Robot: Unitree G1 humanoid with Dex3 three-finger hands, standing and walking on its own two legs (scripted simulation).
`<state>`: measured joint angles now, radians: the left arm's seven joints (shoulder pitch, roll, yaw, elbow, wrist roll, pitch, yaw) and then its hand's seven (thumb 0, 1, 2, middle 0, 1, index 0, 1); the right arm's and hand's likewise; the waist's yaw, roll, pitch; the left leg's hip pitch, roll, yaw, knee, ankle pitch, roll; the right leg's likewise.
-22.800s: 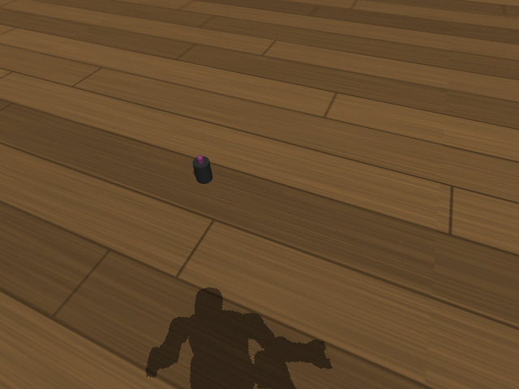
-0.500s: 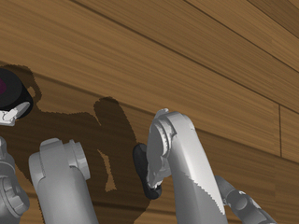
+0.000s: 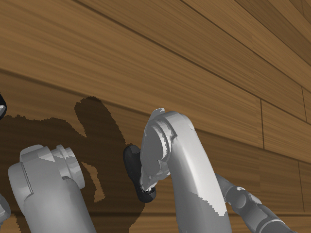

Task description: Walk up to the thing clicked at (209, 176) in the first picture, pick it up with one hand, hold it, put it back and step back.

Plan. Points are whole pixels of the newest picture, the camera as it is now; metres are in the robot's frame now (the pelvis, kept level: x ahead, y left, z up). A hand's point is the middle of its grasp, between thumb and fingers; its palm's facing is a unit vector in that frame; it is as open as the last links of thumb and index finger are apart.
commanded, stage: lower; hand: left
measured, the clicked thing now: out of the picture +0.46 +0.26 -0.18
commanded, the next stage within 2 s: loosen in 0.50 s
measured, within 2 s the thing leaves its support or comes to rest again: rests again in 0.48 s
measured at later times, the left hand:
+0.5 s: hand out of the picture +0.45 +0.27 -0.19, palm faces +0.38 -0.92 -0.01, open 11.8 cm
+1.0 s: hand out of the picture +0.46 +0.27 -0.18, palm faces +0.38 -0.93 +0.01, open 14.3 cm
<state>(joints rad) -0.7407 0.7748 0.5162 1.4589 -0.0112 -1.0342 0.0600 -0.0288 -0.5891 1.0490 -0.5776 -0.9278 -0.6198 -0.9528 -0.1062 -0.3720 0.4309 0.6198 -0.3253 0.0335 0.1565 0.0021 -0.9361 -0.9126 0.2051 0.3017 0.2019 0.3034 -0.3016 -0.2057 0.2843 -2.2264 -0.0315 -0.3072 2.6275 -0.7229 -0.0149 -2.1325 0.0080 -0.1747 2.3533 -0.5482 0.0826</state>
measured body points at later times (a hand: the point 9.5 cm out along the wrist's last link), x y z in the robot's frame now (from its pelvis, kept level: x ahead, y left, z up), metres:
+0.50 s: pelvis +0.00 +0.01 +0.00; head +0.25 +0.18 +0.32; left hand +0.43 +0.31 -0.19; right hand +0.13 -0.26 -0.04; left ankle +0.08 +0.12 -0.26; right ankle +0.15 -0.13 -0.26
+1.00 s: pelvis +0.00 +0.01 +0.00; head +0.25 +0.18 +0.32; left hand +0.43 +0.31 -0.18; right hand +0.13 -0.25 -0.03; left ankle +0.08 +0.12 -0.26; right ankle +0.15 -0.13 -0.26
